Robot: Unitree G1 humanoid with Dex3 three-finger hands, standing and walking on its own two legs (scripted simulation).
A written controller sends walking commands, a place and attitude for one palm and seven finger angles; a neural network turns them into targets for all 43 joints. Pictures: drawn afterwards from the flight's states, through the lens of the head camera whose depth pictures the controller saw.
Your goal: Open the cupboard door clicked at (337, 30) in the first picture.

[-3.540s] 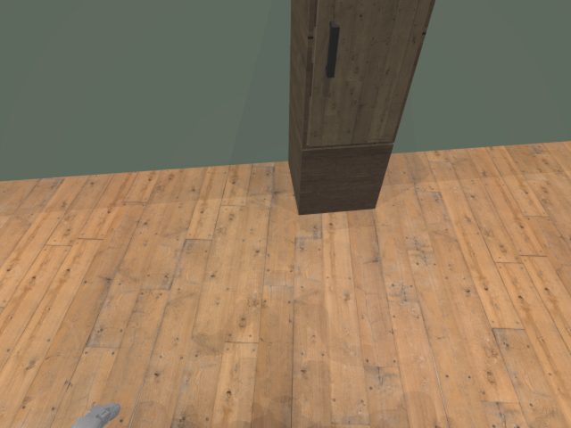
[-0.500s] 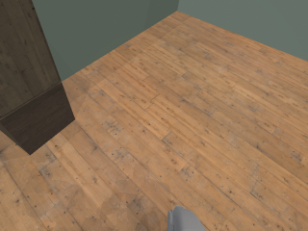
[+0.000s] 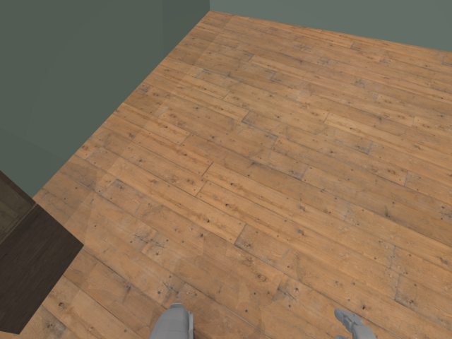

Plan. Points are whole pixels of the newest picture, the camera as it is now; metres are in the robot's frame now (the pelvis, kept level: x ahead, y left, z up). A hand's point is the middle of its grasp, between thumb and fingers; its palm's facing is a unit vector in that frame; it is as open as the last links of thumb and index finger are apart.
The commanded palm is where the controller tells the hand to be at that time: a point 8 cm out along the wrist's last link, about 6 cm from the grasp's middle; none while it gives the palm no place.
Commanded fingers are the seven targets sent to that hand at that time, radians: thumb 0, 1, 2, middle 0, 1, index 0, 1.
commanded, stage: walk to a spot facing it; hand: left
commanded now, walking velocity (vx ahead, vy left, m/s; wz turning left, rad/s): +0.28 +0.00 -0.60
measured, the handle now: out of the picture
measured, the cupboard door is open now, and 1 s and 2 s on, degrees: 0 0 0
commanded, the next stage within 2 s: turn to face it in 0.58 s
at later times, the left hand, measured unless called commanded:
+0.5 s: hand (166, 240) +0.34 +0.18 -0.15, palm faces -0.29 -0.93 -0.21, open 7.4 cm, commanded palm none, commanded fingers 0.00 0.90 0.90 -0.20 -0.30 -0.20 -0.30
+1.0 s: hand (189, 222) +0.39 +0.13 -0.17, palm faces -0.30 -0.94 -0.15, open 7.4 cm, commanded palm none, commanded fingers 0.00 0.90 0.90 -0.20 -0.30 -0.20 -0.30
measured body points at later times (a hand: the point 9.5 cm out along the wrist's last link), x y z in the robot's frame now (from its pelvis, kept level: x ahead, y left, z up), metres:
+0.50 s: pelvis +0.17 +0.03 +0.00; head +0.21 +0.01 +0.45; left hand +0.35 +0.23 -0.14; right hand +0.11 -0.22 -0.15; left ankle +0.15 +0.14 -0.73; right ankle +0.21 -0.11 -0.70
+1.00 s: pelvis +0.24 +0.01 +0.00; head +0.24 +0.03 +0.45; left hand +0.41 +0.18 -0.15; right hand +0.18 -0.22 -0.15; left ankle +0.29 +0.11 -0.73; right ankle +0.21 -0.10 -0.73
